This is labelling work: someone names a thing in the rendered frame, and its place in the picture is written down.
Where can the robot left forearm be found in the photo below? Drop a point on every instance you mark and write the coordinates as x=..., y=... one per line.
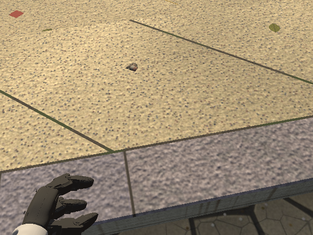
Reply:
x=30, y=229

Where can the left robot hand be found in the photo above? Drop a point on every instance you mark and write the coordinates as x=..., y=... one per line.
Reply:
x=46, y=206

